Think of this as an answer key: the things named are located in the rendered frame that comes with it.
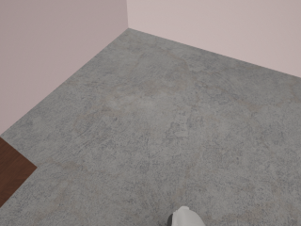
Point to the cabinet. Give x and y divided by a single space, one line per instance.
14 170

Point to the right robot thigh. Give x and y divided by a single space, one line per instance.
186 217

